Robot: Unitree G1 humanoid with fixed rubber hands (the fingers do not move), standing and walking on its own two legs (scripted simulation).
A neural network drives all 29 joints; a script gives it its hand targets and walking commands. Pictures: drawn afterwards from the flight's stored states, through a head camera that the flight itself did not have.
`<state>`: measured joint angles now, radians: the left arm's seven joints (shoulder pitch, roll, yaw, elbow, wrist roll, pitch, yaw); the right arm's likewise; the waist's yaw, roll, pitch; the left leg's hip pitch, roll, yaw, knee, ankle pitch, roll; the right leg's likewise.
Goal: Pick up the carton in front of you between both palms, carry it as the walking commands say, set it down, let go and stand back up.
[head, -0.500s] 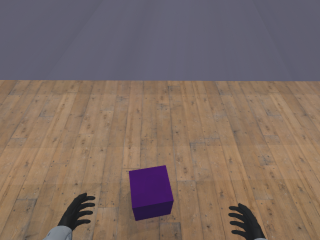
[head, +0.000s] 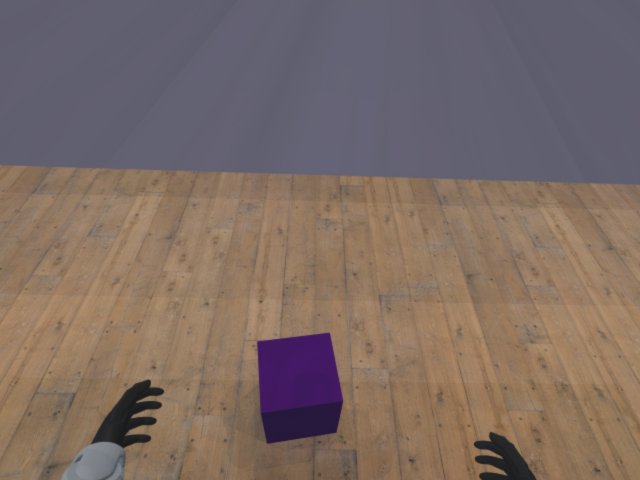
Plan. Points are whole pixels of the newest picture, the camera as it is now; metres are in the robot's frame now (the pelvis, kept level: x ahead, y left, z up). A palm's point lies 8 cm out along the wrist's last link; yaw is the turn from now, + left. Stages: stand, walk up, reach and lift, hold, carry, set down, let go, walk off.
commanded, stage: stand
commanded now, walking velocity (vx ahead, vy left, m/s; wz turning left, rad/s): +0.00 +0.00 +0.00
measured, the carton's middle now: (298, 388) +0.49 +0.06 -0.64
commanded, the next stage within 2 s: none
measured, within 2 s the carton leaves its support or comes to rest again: neither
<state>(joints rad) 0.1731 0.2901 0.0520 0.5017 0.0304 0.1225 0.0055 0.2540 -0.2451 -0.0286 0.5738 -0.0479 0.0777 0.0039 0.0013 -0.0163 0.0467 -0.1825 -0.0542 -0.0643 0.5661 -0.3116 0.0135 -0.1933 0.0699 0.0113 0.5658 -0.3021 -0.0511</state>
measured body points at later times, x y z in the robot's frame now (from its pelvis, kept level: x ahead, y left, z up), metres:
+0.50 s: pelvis +0.07 +0.03 +0.01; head +0.08 +0.04 +0.45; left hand +0.22 +0.32 -0.10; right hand +0.20 -0.27 -0.08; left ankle +0.01 +0.11 -0.73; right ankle +0.02 -0.08 -0.73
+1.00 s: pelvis +0.04 +0.03 +0.01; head +0.03 +0.04 +0.46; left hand +0.17 +0.33 -0.10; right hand +0.16 -0.29 -0.08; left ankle +0.02 +0.11 -0.73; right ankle +0.02 -0.08 -0.73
